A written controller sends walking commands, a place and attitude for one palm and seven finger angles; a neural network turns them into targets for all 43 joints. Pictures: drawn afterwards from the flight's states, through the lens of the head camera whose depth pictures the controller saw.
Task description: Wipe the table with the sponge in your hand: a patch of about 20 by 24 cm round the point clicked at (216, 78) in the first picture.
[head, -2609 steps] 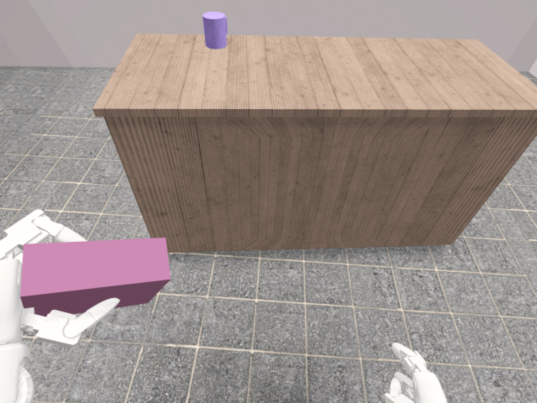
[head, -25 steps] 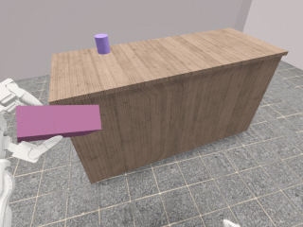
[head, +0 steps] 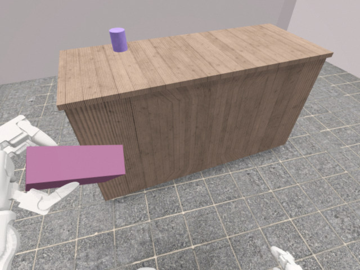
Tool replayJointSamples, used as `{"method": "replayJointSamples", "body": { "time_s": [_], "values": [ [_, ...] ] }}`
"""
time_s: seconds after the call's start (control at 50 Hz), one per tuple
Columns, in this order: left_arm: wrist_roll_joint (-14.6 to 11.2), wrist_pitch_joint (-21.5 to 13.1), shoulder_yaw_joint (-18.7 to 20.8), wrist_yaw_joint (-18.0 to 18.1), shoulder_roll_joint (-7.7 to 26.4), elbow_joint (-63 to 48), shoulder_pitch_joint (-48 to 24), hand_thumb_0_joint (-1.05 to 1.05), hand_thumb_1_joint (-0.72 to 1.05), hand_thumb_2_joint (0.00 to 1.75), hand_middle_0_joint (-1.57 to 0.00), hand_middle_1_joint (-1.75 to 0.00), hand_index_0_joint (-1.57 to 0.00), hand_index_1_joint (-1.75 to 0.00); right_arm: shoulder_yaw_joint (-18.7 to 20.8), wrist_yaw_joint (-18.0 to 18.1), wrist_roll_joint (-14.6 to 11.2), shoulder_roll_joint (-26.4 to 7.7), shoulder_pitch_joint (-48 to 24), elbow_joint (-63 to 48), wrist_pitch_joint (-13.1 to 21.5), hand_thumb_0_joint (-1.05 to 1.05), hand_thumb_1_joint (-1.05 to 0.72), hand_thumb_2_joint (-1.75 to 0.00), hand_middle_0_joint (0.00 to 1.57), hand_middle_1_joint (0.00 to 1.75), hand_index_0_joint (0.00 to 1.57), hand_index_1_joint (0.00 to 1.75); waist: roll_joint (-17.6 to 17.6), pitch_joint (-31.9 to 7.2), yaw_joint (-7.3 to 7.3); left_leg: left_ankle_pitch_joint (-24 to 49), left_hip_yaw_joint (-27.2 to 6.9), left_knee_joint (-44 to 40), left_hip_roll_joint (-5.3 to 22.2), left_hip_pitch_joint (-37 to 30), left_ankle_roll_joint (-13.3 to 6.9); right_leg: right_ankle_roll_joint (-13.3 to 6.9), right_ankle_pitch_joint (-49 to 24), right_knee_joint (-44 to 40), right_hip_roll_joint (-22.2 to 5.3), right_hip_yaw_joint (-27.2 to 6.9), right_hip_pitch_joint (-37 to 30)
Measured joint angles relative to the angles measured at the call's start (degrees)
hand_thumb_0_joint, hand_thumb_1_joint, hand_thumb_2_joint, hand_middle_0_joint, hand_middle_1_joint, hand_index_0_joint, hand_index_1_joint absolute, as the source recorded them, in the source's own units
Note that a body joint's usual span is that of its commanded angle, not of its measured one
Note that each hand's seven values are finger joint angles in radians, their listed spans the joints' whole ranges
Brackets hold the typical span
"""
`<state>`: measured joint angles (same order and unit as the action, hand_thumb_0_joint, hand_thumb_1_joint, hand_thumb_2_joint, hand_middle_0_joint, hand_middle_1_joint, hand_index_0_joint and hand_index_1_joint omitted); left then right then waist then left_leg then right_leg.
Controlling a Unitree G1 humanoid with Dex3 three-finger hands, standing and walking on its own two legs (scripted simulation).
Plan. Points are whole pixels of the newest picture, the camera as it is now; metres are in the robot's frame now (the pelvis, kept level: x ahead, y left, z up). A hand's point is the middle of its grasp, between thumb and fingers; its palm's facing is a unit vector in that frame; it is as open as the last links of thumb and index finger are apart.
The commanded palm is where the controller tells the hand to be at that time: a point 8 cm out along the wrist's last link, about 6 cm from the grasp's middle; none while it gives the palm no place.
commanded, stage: stop stepping back and stand still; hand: left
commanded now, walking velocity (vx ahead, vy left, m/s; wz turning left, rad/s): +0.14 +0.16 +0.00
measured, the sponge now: (88, 167) +0.24 +0.18 +0.18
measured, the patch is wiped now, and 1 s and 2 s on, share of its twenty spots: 0.95 0.95 0.95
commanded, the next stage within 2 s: stand and wait in 0.16 s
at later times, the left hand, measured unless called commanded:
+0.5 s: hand (37, 155) +0.23 +0.24 +0.23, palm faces +0.39 -0.83 -0.39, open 9.4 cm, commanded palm +0.18 +0.29 +0.25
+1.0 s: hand (20, 142) +0.25 +0.27 +0.23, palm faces +0.40 -0.84 -0.37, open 9.4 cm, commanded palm +0.20 +0.32 +0.25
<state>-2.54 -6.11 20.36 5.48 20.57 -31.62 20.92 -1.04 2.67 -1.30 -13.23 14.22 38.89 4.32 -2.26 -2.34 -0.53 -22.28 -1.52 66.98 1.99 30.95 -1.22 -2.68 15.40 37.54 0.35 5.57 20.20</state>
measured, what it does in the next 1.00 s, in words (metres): steps on the spot: left foot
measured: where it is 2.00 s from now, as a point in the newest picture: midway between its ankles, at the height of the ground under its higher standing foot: outside the picture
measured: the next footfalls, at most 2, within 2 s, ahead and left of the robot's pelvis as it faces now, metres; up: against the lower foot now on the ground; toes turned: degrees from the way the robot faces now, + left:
left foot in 0.14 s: +0.09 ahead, +0.15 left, +0.00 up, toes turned +0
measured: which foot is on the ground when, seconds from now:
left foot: up 0.00-0.12, down 0.14-1.00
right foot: down 0.00-1.00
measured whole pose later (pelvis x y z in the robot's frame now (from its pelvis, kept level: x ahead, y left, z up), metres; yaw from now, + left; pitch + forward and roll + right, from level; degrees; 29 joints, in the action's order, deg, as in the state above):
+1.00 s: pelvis +0.03 +0.04 +0.02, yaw -2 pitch -1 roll -1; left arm -2.8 -8.5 22.3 8.6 23.3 -34.8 23.8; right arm -2.2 3.3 -0.4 -10.7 9.1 34.8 4.2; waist 0.4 0.4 0.2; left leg -14.4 1.2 29.3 1.3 13.8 -0.3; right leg 0.8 10.9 25.6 -0.4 1.1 13.6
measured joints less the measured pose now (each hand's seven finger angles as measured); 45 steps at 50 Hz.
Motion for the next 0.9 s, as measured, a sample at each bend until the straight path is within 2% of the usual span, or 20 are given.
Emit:
{"method": "replayJointSamples", "body": {
  "time_s": [0.04, 0.08, 0.1, 0.14, 0.2, 0.24, 0.26, 0.28, 0.32, 0.36, 0.38, 0.42, 0.46, 0.52, 0.62, 0.7, 0.78, 0.9],
  "values": [
    [-0.2, -0.3, 0.4, -0.1, 0.5, -3.5, 3.4, -0.01, -0.50, 1.07, -0.80, -1.43, -0.85, -1.41, 0.1, 0.2, 0.2, 0.6, 0.2, 0.0, -0.4, 0.01, -0.90, -0.90, 0.20, 0.30, 0.21, 0.30, 2.2, -0.2, 0.33, 2.1, 2.1, -4.2, 0.2, -1.1, -0.4, -0.1, -1.1, -2.1, -0.7, -0.9, 0.2],
    [-0.2, -0.9, 1.6, 0.7, 2.2, -6.8, 5.4, -0.01, -0.50, 1.07, -0.80, -1.42, -0.85, -1.41, 0.1, 0.9, 0.3, 1.1, 0.5, -0.8, 0.1, 0.01, -0.90, -0.90, 0.20, 0.30, 0.21, 0.30, 4.3, -0.3, 0.51, 2.3, 3.8, -15.4, 0.6, -5.6, -1.0, -0.3, -1.3, -2.7, -1.8, -1.3, 0.7],
    [-0.3, -1.3, 2.1, 1.4, 3.0, -8.0, 5.8, -0.01, -0.50, 1.07, -0.80, -1.42, -0.85, -1.40, 0.1, 1.3, 0.5, 0.9, 0.7, -1.3, 0.6, 0.01, -0.90, -0.90, 0.20, 0.30, 0.21, 0.30, 4.6, -0.4, 0.58, 1.7, 4.1, -21.6, 0.8, -8.5, -1.3, -0.3, -1.1, -2.4, -2.1, -1.2, 1.2],
    [-0.6, -2.3, 2.7, 2.7, 3.8, -8.8, 4.7, -0.01, -0.50, 1.07, -0.80, -1.42, -0.85, -1.40, 0.5, 2.3, 0.9, -0.3, 0.8, -2.6, 1.8, 0.01, -0.90, -0.90, 0.20, 0.30, 0.21, 0.30, 3.0, -0.4, 0.28, 0.9, 2.5, -31.3, 1.4, -12.8, -1.4, 0.3, 1.9, 0.4, -1.6, -0.7, 2.8],
    [-0.4, -2.5, 3.7, 4.0, 4.5, -4.7, 0.3, -0.01, -0.50, 1.07, -0.80, -1.42, -0.85, -1.40, 0.9, 2.9, 0.5, 0.4, -0.6, -2.0, 2.6, 0.01, -0.90, -0.90, 0.20, 0.30, 0.20, 0.30, 3.1, 0.5, 0.39, 4.1, 3.2, -30.8, 0.6, -13.6, 1.9, 1.9, 9.5, 6.6, -1.1, -3.3, 3.8],
    [-0.3, -1.7, 4.3, 4.3, 4.7, -0.9, -1.8, -0.01, -0.50, 1.07, -0.80, -1.42, -0.85, -1.40, 0.5, 2.4, 0.0, 1.0, -0.3, -2.2, 2.8, 0.01, -0.90, -0.90, 0.20, 0.30, 0.20, 0.30, 2.5, -0.1, -0.23, 4.1, 3.0, -30.8, 0.4, -14.5, 2.9, 2.3, 6.8, 2.8, -0.7, -3.3, 1.6],
    [-0.2, -1.3, 4.4, 4.3, 4.5, 0.8, -2.6, -0.01, -0.50, 1.07, -0.80, -1.42, -0.85, -1.40, 0.2, 2.2, 0.0, 1.0, -0.1, -2.5, 2.8, 0.01, -0.90, -0.90, 0.20, 0.30, 0.20, 0.30, 1.6, -0.2, -0.64, 3.4, 2.4, -29.8, 0.7, -14.5, 2.9, 1.6, 1.0, 0.5, -0.4, -2.8, 0.3],
    [-0.1, -0.9, 4.3, 4.0, 4.0, 2.2, -3.1, -0.01, -0.50, 1.07, -0.80, -1.43, -0.85, -1.41, 0.1, 1.8, 0.0, 0.9, -0.2, -2.5, 2.5, 0.01, -0.90, -0.90, 0.20, 0.30, 0.20, 0.30, 0.6, -0.2, -1.09, 2.2, 1.7, -27.5, 1.0, -13.9, 2.2, 0.8, -1.4, -0.2, 0.1, -2.0, -0.4],
    [-0.3, -0.5, 3.2, 3.2, 2.6, 3.8, -3.3, -0.01, -0.50, 1.07, -0.80, -1.43, -0.85, -1.41, 0.1, 1.0, -0.1, 0.9, -0.7, -1.6, 1.7, 0.01, -0.90, -0.90, 0.20, 0.30, 0.20, 0.30, -0.4, -0.1, -1.67, 0.6, 0.4, -20.0, 0.4, -11.4, 1.4, -0.1, -0.8, -1.4, 0.4, -1.0, -1.8],
    [-0.4, -0.5, 2.2, 2.4, 1.0, 3.5, -1.6, -0.01, -0.50, 1.07, -0.80, -1.43, -0.85, -1.41, 0.1, 0.3, -0.2, 0.9, -1.3, -0.9, 0.8, 0.01, -0.90, -0.90, 0.20, 0.30, 0.20, 0.30, -0.1, 0.0, -1.59, 0.6, 0.8, -16.5, -0.1, -9.8, 0.9, -0.1, -0.9, -3.8, 0.5, -1.3, -2.9],
    [-0.5, -0.6, 1.9, 2.1, 0.6, 2.7, -0.2, -0.01, -0.50, 1.07, -0.80, -1.43, -0.85, -1.41, 0.1, 0.1, -0.1, 1.0, -1.4, -1.0, 0.5, 0.01, -0.90, -0.90, 0.20, 0.30, 0.20, 0.30, 0.4, 0.1, -1.48, 0.8, 1.3, -17.7, -0.3, -10.0, 0.6, 0.0, -1.3, -4.7, 0.4, -1.7, -3.2],
    [-0.5, -1.0, 1.5, 2.0, 0.6, 0.0, 2.7, -0.01, -0.50, 1.07, -0.80, -1.43, -0.85, -1.41, -0.1, 0.1, 0.3, 1.1, -1.6, -1.9, 0.3, 0.01, -0.90, -0.90, 0.20, 0.30, 0.21, 0.30, 1.5, 0.8, -1.44, 3.1, 1.9, -25.3, -0.2, -12.0, 0.0, 0.4, -1.9, -5.5, 0.0, -2.4, -3.3],
    [-0.6, -1.8, 1.3, 2.3, 1.2, -3.3, 4.9, -0.01, -0.50, 1.07, -0.80, -1.43, -0.85, -1.41, 0.1, 0.5, 0.8, 0.3, -1.6, -3.4, 0.8, 0.01, -0.90, -0.90, 0.20, 0.30, 0.21, 0.30, 0.8, 1.7, -1.54, 5.5, 0.3, -33.5, 0.7, -14.3, -0.4, 0.8, -1.4, -4.5, 0.7, -1.9, -2.6],
    [-0.3, -2.7, 1.6, 2.9, 2.7, -5.1, 5.5, -0.01, -0.50, 1.07, -0.80, -1.43, -0.85, -1.41, 0.5, 1.2, 0.7, 0.8, -2.2, -2.8, 0.7, 0.01, -0.90, -0.90, 0.20, 0.30, 0.20, 0.30, 2.0, 2.7, -0.10, 6.5, 0.9, -33.5, 0.3, -14.6, 2.2, 1.4, -1.4, -4.8, 0.1, -2.8, -3.1],
    [-0.2, -2.8, 3.2, 3.8, 2.8, -2.6, 2.6, -0.01, -0.50, 1.07, -0.80, -1.42, -0.85, -1.41, 0.2, 1.2, 0.4, 0.9, -2.8, -2.5, 1.1, 0.01, -0.90, -0.90, 0.20, 0.30, 0.20, 0.30, 1.2, 2.0, 1.05, 6.6, 1.1, -34.2, 0.4, -15.3, 2.4, 1.9, -2.3, -7.8, 0.3, -3.0, -4.9],
    [-0.3, -2.0, 3.1, 3.8, 1.3, 0.6, -0.4, -0.01, -0.50, 1.07, -0.80, -1.43, -0.85, -1.41, 0.0, 1.0, 0.3, 1.1, -4.1, -2.5, 1.0, 0.01, -0.90, -0.90, 0.20, 0.30, 0.21, 0.30, 1.0, 2.0, 0.90, 6.5, 1.5, -34.8, 0.1, -16.1, 1.9, 2.4, -2.7, -8.9, 0.1, -3.3, -5.8],
    [-0.2, -1.1, 1.6, 3.4, 0.2, 0.8, -0.2, -0.01, -0.50, 1.07, -0.80, -1.43, -0.85, -1.41, -0.5, 0.8, 0.5, 1.7, -5.0, -3.5, 0.8, 0.01, -0.90, -0.90, 0.20, 0.30, 0.21, 0.30, 1.6, 1.9, 0.32, 6.8, 2.1, -35.8, -0.3, -16.8, 1.4, 3.0, -3.1, -9.7, -0.4, -3.9, -6.3],
    [-0.1, -1.6, 0.7, 2.9, 1.5, -2.4, 2.6, -0.01, -0.50, 1.07, -0.80, -1.43, -0.85, -1.41, -1.1, 0.6, 0.9, 2.6, -5.5, -4.5, 0.4, 0.01, -0.90, -0.90, 0.20, 0.30, 0.21, 0.30, 2.8, 2.3, 0.12, 7.5, 2.7, -37.2, -0.7, -17.1, 1.0, 3.3, -3.9, -10.9, -0.7, -4.5, -6.3]
  ]
}}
